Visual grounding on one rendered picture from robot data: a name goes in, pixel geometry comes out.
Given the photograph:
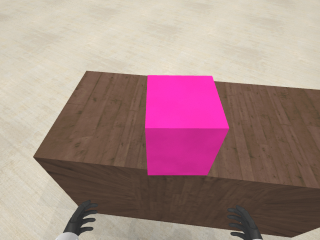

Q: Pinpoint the pedestal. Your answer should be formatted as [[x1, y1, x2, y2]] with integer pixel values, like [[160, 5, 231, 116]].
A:
[[33, 71, 320, 238]]

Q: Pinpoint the right robot hand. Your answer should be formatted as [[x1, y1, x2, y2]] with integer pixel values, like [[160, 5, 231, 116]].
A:
[[227, 205, 263, 240]]

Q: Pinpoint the carton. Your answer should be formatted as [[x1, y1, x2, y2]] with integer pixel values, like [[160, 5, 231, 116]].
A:
[[145, 75, 229, 176]]

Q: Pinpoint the left robot hand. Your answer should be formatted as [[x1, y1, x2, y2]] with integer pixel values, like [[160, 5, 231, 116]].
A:
[[63, 200, 98, 236]]

